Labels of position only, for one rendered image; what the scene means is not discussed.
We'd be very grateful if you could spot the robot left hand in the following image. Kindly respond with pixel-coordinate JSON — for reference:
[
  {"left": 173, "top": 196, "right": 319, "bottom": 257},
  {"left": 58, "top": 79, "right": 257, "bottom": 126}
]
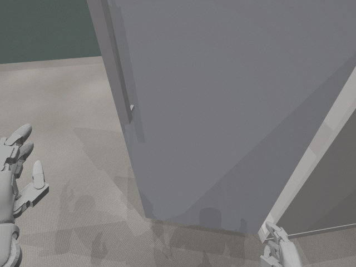
[{"left": 0, "top": 123, "right": 49, "bottom": 224}]

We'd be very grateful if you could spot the fridge door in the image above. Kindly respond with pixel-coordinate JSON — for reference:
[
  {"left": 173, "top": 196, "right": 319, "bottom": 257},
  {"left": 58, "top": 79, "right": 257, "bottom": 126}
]
[{"left": 89, "top": 0, "right": 356, "bottom": 235}]

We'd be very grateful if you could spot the handle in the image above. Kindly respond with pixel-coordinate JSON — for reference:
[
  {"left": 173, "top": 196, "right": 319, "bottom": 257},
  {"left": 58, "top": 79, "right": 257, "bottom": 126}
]
[{"left": 87, "top": 0, "right": 135, "bottom": 125}]

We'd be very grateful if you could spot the left robot forearm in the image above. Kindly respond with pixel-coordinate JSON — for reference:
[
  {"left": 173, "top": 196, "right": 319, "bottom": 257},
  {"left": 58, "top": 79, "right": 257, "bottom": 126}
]
[{"left": 0, "top": 223, "right": 22, "bottom": 267}]

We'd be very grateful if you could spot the robot right hand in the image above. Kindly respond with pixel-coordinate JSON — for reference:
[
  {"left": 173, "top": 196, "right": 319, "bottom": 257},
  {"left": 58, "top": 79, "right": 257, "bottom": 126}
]
[{"left": 260, "top": 221, "right": 303, "bottom": 267}]

